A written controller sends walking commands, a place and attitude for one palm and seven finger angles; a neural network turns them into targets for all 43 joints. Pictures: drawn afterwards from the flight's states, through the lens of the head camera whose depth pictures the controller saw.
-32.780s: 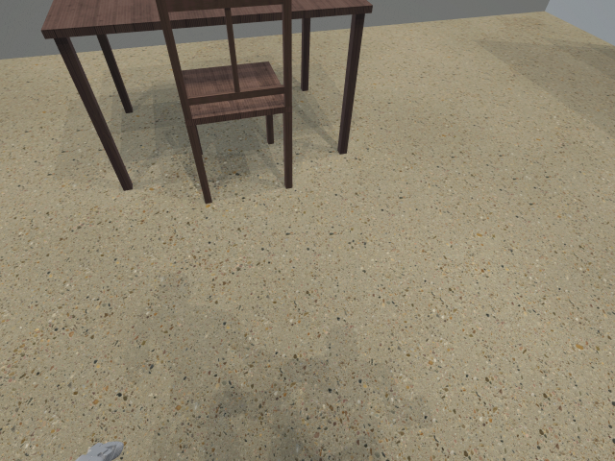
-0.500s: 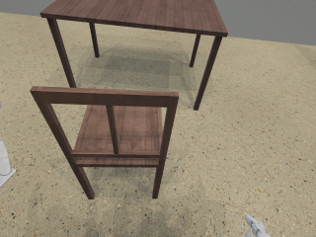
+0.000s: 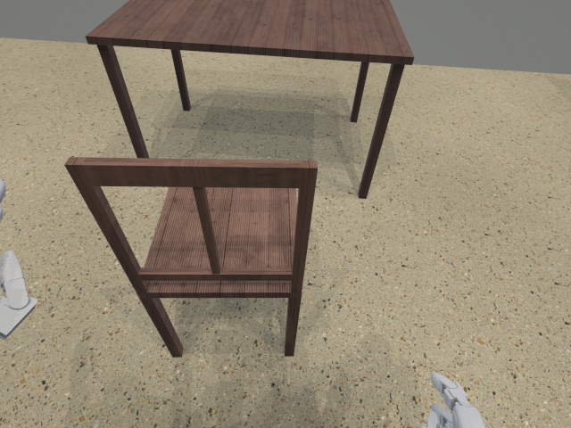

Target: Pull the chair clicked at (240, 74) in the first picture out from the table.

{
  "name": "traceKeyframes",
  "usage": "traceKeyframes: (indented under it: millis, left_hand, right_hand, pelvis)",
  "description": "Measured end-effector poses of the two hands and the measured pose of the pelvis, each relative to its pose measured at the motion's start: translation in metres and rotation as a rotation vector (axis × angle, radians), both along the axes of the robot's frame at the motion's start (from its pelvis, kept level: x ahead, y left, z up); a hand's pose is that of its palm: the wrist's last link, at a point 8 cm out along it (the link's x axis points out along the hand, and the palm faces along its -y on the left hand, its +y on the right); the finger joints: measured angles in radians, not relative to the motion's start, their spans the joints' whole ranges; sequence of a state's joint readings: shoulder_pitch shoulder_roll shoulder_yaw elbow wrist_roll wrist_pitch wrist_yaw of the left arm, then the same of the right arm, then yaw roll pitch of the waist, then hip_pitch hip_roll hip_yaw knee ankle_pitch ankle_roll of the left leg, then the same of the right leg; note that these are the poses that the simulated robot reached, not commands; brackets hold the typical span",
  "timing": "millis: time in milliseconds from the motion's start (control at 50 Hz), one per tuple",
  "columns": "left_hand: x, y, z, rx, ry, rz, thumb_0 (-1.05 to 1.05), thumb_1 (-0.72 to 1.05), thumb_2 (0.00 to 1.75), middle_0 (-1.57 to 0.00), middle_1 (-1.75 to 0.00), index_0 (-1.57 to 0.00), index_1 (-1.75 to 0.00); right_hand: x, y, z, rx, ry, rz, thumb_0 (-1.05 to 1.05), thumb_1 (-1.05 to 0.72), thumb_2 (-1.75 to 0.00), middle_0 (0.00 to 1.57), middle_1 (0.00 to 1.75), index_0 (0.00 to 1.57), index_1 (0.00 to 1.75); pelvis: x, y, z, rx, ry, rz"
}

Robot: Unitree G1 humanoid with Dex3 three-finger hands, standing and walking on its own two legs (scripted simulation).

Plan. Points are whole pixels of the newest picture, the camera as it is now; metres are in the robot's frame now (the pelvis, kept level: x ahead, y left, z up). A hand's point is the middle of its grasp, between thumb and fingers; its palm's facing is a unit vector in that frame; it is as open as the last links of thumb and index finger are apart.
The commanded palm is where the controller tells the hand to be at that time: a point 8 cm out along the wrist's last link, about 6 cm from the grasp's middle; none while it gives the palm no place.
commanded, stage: let the arm hang, fingers relaxed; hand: left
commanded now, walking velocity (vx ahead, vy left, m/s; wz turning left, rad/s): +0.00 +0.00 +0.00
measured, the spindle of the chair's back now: (208, 233) +0.50 +0.19 -0.10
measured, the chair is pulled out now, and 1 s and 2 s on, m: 0.66 0.66 0.66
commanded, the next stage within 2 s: look to check the result in 1.14 s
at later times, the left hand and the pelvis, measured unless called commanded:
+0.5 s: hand out of the picture +0.04 +0.19 -0.18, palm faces +0.06 -0.98 -0.21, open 7.0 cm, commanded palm none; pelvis +0.03 +0.00 +0.00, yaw +3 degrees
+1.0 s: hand out of the picture +0.05 +0.16 -0.17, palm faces +0.06 -0.98 -0.19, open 7.3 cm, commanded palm none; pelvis +0.05 -0.01 +0.00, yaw +2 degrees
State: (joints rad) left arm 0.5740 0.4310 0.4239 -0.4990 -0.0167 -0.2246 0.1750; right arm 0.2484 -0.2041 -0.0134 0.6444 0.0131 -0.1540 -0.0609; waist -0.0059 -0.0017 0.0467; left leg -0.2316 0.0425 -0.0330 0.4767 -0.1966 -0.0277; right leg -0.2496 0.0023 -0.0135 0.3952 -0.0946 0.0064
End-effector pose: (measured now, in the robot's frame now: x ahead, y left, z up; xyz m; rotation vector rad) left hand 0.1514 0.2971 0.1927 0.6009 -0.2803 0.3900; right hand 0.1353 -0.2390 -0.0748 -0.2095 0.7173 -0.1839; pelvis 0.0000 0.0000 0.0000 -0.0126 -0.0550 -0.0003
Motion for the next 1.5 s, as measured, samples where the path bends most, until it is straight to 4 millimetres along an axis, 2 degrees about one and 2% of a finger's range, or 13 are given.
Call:
traceKeyframes:
  millis: [40, 80, 140, 220, 280, 320, 400, 460, 600, 720, 820, 1220, 1500]
  left_hand:
    - [0.001, 0.004, -0.001, -0.007, 0.013, 0.027, 0.02, 0.88, 0.90, -0.21, -0.31, -0.21, -0.31]
    - [0.011, 0.012, -0.028, -0.030, 0.122, 0.042, 0.01, 0.88, 0.90, -0.21, -0.31, -0.20, -0.31]
    - [0.023, 0.017, -0.119, -0.214, 0.457, 0.107, 0.01, 0.89, 0.90, -0.20, -0.30, -0.20, -0.30]
    - [-0.003, -0.021, -0.247, -0.461, 0.939, 0.133, 0.01, 0.90, 0.90, -0.19, -0.30, -0.19, -0.30]
    - [-0.042, -0.065, -0.315, -0.609, 1.217, 0.093, 0.01, 0.90, 0.90, -0.19, -0.30, -0.19, -0.30]
    - [-0.064, -0.082, -0.337, -0.713, 1.294, 0.124, -0.01, 0.94, 0.90, -0.20, -0.30, -0.20, -0.30]
    - [-0.085, -0.068, -0.345, -0.712, 1.360, 0.189, -0.05, 1.02, 0.90, -0.21, -0.31, -0.20, -0.30]
    - [-0.105, -0.059, -0.343, -0.687, 1.447, 0.240, -0.04, 1.00, 0.90, -0.21, -0.31, -0.20, -0.30]
    - [-0.134, -0.052, -0.330, -0.655, 1.559, 0.338, -0.01, 0.94, 0.90, -0.20, -0.30, -0.20, -0.30]
    - [-0.129, -0.062, -0.328, -0.663, 1.553, 0.339, 0.01, 0.91, 0.90, -0.20, -0.30, -0.19, -0.30]
    - [-0.114, -0.079, -0.332, -0.688, 1.528, 0.298, 0.01, 0.91, 0.90, -0.20, -0.30, -0.19, -0.30]
    - [-0.110, -0.087, -0.335, -0.699, 1.555, 0.299, 0.01, 0.92, 0.90, -0.20, -0.30, -0.20, -0.30]
    - [-0.109, -0.086, -0.337, -0.707, 1.554, 0.299, 0.02, 0.92, 0.90, -0.20, -0.30, -0.20, -0.30]
  right_hand:
    - [0.000, -0.001, -0.001, 0.006, 0.005, -0.014, 0.02, -0.90, -0.90, 0.21, 0.30, 0.20, 0.30]
    - [0.002, -0.003, -0.011, 0.016, 0.034, 0.029, 0.02, -0.90, -0.90, 0.20, 0.30, 0.20, 0.30]
    - [-0.001, -0.003, -0.039, 0.041, 0.137, 0.057, 0.01, -0.91, -0.90, 0.20, 0.30, 0.20, 0.30]
    - [-0.022, 0.007, -0.058, 0.072, 0.278, 0.052, 0.01, -0.91, -0.90, 0.20, 0.30, 0.20, 0.30]
    - [-0.051, 0.015, -0.060, 0.068, 0.394, 0.033, 0.01, -0.91, -0.90, 0.20, 0.30, 0.20, 0.30]
    - [-0.073, 0.015, -0.058, 0.050, 0.476, 0.005, 0.01, -0.92, -0.90, 0.20, 0.30, 0.20, 0.30]
    - [-0.109, 0.010, -0.052, 0.020, 0.641, -0.020, 0.01, -0.94, -0.90, 0.21, 0.30, 0.20, 0.30]
    - [-0.123, 0.010, -0.053, 0.030, 0.701, -0.045, 0.01, -0.93, -0.90, 0.20, 0.30, 0.20, 0.30]
    - [-0.120, 0.025, -0.066, 0.102, 0.712, -0.048, 0.01, -0.92, -0.90, 0.20, 0.30, 0.20, 0.30]
    - [-0.098, 0.038, -0.075, 0.150, 0.670, -0.020, 0.01, -0.91, -0.90, 0.20, 0.30, 0.20, 0.30]
    - [-0.094, 0.035, -0.076, 0.145, 0.667, -0.024, 0.03, -0.93, -0.90, 0.20, 0.30, 0.20, 0.30]
    - [-0.104, 0.032, -0.072, 0.144, 0.716, -0.053, 0.01, -0.91, -0.90, 0.20, 0.30, 0.20, 0.30]
    - [-0.097, 0.037, -0.072, 0.147, 0.701, -0.052, 0.01, -0.91, -0.90, 0.20, 0.30, 0.20, 0.30]
  pelvis:
    - [0.004, 0.001, 0.002, -0.001, 0.010, -0.002]
    - [0.006, 0.004, -0.001, -0.007, 0.034, 0.016]
    - [0.006, 0.007, -0.008, 0.006, 0.038, 0.029]
    - [0.009, 0.007, -0.013, 0.013, 0.042, 0.037]
    - [0.013, 0.005, -0.014, 0.014, 0.040, 0.035]
    - [0.017, 0.003, -0.013, 0.009, 0.047, 0.040]
    - [0.024, 0.000, -0.007, -0.005, 0.060, 0.051]
    - [0.030, 0.001, -0.004, -0.007, 0.062, 0.050]
    - [0.042, 0.003, -0.002, 0.003, 0.054, 0.043]
    - [0.047, 0.002, -0.001, 0.011, 0.046, 0.035]
    - [0.050, 0.000, -0.001, 0.015, 0.041, 0.032]
    - [0.054, -0.006, 0.000, 0.012, 0.044, 0.030]
    - [0.056, -0.004, 0.000, 0.011, 0.039, 0.030]
